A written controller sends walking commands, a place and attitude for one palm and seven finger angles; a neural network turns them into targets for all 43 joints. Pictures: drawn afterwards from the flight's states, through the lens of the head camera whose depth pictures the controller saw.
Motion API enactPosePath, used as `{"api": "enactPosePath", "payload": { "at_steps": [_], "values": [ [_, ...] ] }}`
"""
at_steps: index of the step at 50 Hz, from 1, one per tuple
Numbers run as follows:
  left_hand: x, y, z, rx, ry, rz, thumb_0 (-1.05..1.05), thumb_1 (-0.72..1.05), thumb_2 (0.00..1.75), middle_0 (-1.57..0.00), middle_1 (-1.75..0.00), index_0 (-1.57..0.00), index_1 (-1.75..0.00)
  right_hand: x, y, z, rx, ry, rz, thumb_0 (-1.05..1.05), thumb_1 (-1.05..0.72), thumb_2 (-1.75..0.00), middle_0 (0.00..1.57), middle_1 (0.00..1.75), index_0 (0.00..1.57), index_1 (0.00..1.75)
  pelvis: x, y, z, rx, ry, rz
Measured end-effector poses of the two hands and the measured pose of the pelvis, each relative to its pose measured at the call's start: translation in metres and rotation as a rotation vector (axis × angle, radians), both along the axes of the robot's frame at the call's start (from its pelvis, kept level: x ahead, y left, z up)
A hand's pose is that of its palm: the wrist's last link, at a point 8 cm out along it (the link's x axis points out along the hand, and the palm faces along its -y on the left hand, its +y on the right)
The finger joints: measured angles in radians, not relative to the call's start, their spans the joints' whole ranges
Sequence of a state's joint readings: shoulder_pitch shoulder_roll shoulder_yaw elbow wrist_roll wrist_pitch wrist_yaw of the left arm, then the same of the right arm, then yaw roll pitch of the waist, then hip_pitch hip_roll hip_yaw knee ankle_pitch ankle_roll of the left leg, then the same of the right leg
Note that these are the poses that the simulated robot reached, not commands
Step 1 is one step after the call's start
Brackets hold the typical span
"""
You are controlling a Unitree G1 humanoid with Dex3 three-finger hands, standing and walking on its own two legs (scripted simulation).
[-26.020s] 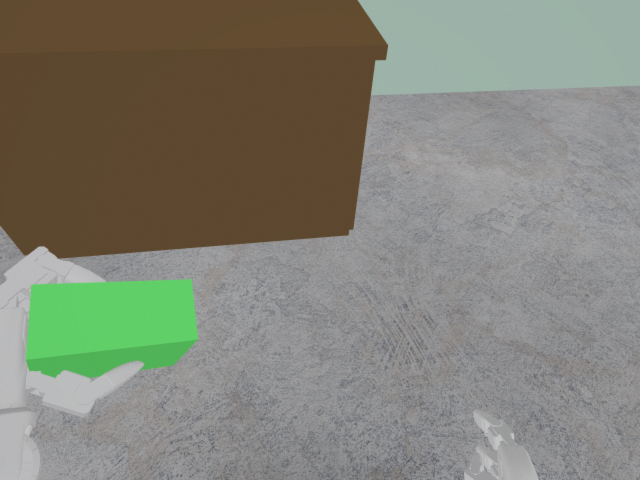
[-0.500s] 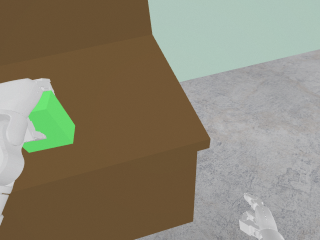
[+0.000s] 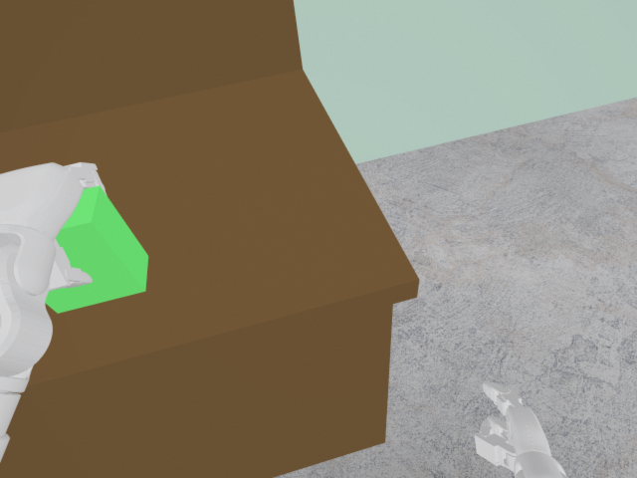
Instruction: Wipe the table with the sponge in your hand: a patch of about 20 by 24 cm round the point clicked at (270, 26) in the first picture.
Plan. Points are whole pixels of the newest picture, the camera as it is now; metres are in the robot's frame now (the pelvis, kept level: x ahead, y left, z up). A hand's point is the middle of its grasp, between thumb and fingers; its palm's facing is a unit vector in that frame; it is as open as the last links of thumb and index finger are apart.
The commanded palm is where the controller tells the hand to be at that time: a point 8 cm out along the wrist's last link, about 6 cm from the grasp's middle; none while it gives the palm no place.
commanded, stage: lower the sponge onto the table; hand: left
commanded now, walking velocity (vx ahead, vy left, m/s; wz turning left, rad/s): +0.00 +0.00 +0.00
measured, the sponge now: (87, 263) +0.28 +0.33 +0.15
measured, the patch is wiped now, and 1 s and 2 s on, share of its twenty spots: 0.00 0.00 0.25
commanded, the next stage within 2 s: wipe forward along the first lane in 0.90 s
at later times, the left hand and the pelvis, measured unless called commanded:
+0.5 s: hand (79, 248) +0.29 +0.33 +0.18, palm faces +0.02 +0.01 -1.00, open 10.2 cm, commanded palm +0.25 +0.34 +0.25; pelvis +0.00 +0.00 +0.00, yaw +0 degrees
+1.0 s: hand (78, 259) +0.28 +0.34 +0.16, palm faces +0.04 +0.00 -1.00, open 10.2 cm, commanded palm +0.25 +0.33 +0.22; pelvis +0.01 +0.01 +0.00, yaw +0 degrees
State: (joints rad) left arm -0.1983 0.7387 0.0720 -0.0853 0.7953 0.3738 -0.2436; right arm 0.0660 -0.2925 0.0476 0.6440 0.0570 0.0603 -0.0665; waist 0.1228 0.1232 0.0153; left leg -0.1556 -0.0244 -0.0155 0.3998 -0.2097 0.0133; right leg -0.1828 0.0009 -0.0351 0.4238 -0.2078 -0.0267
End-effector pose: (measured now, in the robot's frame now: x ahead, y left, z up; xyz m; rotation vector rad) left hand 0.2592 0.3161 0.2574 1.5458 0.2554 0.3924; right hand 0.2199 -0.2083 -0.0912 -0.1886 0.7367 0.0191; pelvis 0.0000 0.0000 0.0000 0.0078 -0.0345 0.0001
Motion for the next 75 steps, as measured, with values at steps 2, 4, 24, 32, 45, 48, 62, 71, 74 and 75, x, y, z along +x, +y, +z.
{"api": "enactPosePath", "payload": {
  "at_steps": [2,4,24,32,45,48,62,71,74,75],
  "values": [
    [-0.002,0.001,-0.006,-0.004,0.026,0.004,0.00,-0.51,1.03,-0.72,-1.33,-0.73,-1.32,0.000,-0.001,0.000,-0.005,-0.001,-0.001,0.02,-0.90,-0.90,0.20,0.30,0.20,0.29,0.000,0.000,0.000,0.000,-0.001,0.002],
    [-0.003,0.000,-0.011,-0.006,0.050,-0.009,0.00,-0.51,1.03,-0.72,-1.33,-0.73,-1.32,-0.001,-0.002,-0.001,-0.011,-0.001,-0.003,0.02,-0.90,-0.90,0.20,0.30,0.20,0.29,-0.001,0.000,0.000,-0.001,-0.003,0.005],
    [0.005,0.003,-0.026,-0.004,0.050,-0.025,0.00,-0.51,1.03,-0.72,-1.33,-0.73,-1.32,-0.007,-0.002,-0.001,-0.010,0.012,-0.013,0.01,-0.90,-0.90,0.20,0.30,0.20,0.29,-0.001,0.000,0.001,-0.002,-0.003,0.001],
    [0.005,0.012,-0.039,-0.016,0.097,-0.031,0.00,-0.51,1.03,-0.72,-1.33,-0.73,-1.32,-0.011,-0.010,-0.002,-0.042,0.027,-0.026,0.01,-0.90,-0.90,0.20,0.30,0.20,0.29,0.002,0.000,0.000,-0.006,-0.003,0.004],
    [0.001,0.012,-0.041,-0.013,0.050,-0.044,0.00,-0.50,1.03,-0.72,-1.33,-0.72,-1.33,-0.009,-0.006,-0.004,-0.036,0.046,-0.033,0.02,-0.90,-0.90,0.20,0.30,0.20,0.29,0.007,0.005,0.001,-0.009,0.001,0.002],
    [0.000,0.011,-0.041,-0.012,0.045,-0.039,0.01,-0.50,1.03,-0.72,-1.33,-0.72,-1.33,-0.006,-0.001,-0.004,-0.028,0.039,-0.025,0.02,-0.90,-0.90,0.20,0.30,0.20,0.29,0.008,0.007,0.001,-0.009,0.002,0.004],
    [0.012,0.020,-0.040,-0.021,0.062,0.008,0.01,-0.51,1.03,-0.72,-1.33,-0.73,-1.32,-0.001,0.005,-0.001,-0.032,0.039,-0.003,0.01,-0.90,-0.90,0.20,0.30,0.20,0.29,0.005,0.007,0.001,-0.010,0.010,0.018],
    [0.033,0.024,-0.040,-0.005,0.121,0.007,0.01,-0.51,1.03,-0.73,-1.32,-0.73,-1.32,-0.024,-0.014,-0.007,-0.053,0.090,-0.048,0.01,-0.90,-0.90,0.20,0.30,0.20,0.30,0.003,0.003,0.001,-0.010,0.022,0.017],
    [0.039,0.026,-0.040,-0.005,0.135,0.001,0.01,-0.51,1.03,-0.73,-1.32,-0.74,-1.32,-0.036,-0.023,-0.011,-0.066,0.121,-0.071,0.01,-0.90,-0.90,0.20,0.30,0.20,0.30,0.003,0.001,0.001,-0.011,0.026,0.017],
    [0.040,0.027,-0.039,-0.005,0.138,0.000,0.01,-0.51,1.03,-0.73,-1.32,-0.74,-1.32,-0.040,-0.027,-0.013,-0.070,0.134,-0.079,0.01,-0.90,-0.90,0.20,0.30,0.20,0.30,0.002,0.001,0.001,-0.011,0.027,0.016]
  ]
}}
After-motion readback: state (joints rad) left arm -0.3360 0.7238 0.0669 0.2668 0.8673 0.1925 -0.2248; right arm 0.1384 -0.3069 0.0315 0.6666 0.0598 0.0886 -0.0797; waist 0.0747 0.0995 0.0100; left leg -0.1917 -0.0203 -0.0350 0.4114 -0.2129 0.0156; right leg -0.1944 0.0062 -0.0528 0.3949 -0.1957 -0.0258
